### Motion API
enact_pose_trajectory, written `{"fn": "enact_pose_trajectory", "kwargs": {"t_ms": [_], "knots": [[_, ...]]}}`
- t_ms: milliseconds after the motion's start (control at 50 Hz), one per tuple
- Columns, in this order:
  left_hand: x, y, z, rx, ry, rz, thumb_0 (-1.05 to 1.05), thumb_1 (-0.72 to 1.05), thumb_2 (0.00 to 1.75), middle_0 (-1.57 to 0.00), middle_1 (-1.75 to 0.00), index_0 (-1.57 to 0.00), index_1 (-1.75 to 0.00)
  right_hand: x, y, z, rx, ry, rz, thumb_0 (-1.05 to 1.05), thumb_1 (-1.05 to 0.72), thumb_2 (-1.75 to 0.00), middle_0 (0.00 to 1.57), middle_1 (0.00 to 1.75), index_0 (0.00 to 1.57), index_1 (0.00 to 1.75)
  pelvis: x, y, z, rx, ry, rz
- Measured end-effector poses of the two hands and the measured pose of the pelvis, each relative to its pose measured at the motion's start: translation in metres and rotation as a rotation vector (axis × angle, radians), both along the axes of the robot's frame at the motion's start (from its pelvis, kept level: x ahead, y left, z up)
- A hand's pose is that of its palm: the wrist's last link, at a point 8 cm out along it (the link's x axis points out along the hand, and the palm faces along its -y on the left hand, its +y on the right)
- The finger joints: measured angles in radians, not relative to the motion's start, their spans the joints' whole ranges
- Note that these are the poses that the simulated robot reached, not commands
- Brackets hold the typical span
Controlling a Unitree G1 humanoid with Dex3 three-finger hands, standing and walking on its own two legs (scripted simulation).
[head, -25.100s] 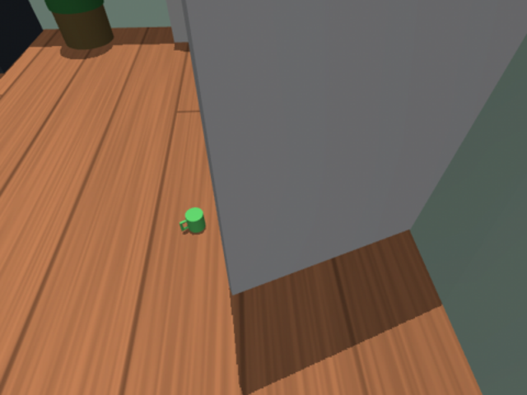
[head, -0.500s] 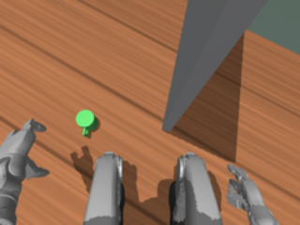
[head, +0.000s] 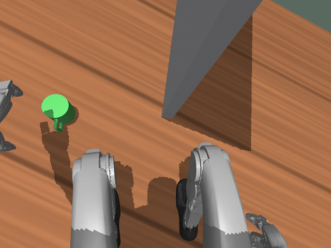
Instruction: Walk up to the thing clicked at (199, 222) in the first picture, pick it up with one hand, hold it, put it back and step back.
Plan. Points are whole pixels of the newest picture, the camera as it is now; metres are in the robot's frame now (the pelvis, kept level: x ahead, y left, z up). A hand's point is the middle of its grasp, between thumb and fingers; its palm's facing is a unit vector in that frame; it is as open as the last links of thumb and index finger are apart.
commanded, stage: rise first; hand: left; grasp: from above
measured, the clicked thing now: (59, 114) +0.47 +0.32 -0.34
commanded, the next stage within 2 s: approach in 1.02 s
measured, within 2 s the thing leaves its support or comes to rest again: neither
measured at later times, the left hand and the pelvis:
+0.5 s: hand (16, 116) +0.42 +0.37 -0.19, palm faces -0.46 -0.07 -0.89, open 14.1 cm; pelvis +0.01 +0.01 -0.04, yaw -1 degrees
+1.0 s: hand (25, 114) +0.44 +0.36 -0.21, palm faces -0.46 -0.08 -0.88, open 14.1 cm; pelvis +0.02 +0.00 -0.06, yaw -2 degrees
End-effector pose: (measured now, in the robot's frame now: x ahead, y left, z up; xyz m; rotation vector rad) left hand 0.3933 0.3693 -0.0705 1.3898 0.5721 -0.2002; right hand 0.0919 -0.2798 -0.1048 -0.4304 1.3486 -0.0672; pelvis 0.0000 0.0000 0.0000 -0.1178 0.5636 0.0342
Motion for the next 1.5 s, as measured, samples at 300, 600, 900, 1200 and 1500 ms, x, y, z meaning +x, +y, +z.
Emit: {"fn": "enact_pose_trajectory", "kwargs": {"t_ms": [300,600,900,1200,1500], "knots": [[0.025,0.0,-0.04,0.067,-0.007,-0.084,0.0,-0.51,1.0,-0.08,-0.99,-0.08,-0.98,0.007,0.005,-0.024,-0.017,0.056,0.026,0.0,-0.9,-0.89,0.2,0.3,0.21,0.3,0.006,0.005,-0.029,-0.018,0.005,-0.002],[0.039,-0.001,-0.067,0.086,-0.017,-0.096,0.0,-0.52,1.0,-0.07,-1.01,-0.08,-1.01,0.001,0.007,-0.04,-0.022,0.113,0.039,0.0,-0.91,-0.9,0.2,0.3,0.21,0.3,0.011,0.005,-0.046,-0.023,0.009,-0.009],[0.049,-0.005,-0.084,0.079,-0.011,-0.085,0.0,-0.53,1.01,-0.07,-1.03,-0.08,-1.02,-0.012,0.003,-0.044,-0.03,0.164,0.035,0.0,-0.91,-0.9,0.2,0.3,0.21,0.3,0.015,0.004,-0.053,-0.027,0.014,-0.015],[0.052,-0.006,-0.092,0.073,-0.014,-0.09,0.0,-0.53,1.01,-0.08,-1.04,-0.08,-1.03,-0.009,0.004,-0.049,-0.031,0.154,0.05,0.0,-0.91,-0.9,0.2,0.3,0.21,0.3,0.015,0.005,-0.061,-0.032,0.005,-0.018],[0.105,-0.074,-0.097,0.08,-0.115,-0.185,0.0,-0.52,0.99,-0.08,-1.07,-0.09,-1.05,-0.024,0.005,-0.04,-0.036,0.116,-0.004,0.0,-0.92,-0.89,0.2,0.3,0.21,0.3,0.016,0.005,-0.061,-0.034,0.024,-0.022]]}}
